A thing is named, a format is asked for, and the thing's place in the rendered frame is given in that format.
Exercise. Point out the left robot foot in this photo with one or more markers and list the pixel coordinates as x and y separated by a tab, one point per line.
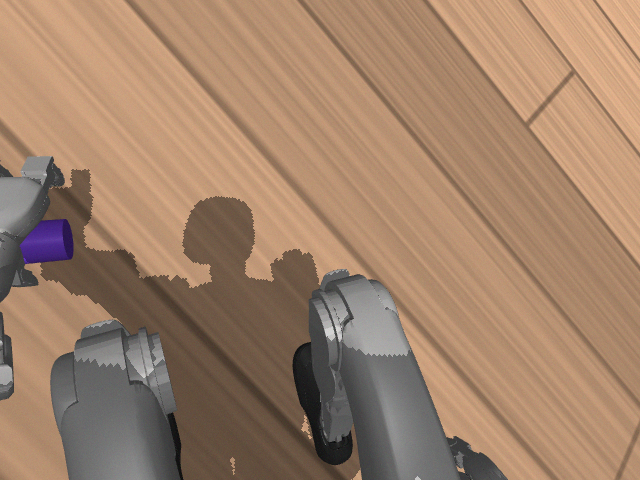
176	440

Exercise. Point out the can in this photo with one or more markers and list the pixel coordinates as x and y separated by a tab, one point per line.
51	240

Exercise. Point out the left robot hand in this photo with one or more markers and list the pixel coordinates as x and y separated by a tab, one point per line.
24	202

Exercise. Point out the right robot hand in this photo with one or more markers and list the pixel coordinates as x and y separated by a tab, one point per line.
477	466

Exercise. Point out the left robot arm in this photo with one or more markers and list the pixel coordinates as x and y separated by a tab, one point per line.
10	253

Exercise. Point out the right robot foot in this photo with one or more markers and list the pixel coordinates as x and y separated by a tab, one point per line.
333	453

